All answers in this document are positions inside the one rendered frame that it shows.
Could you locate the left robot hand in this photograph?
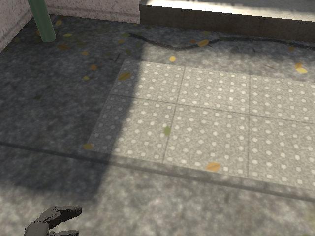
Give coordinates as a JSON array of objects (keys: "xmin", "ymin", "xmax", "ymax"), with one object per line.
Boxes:
[{"xmin": 24, "ymin": 206, "xmax": 83, "ymax": 236}]

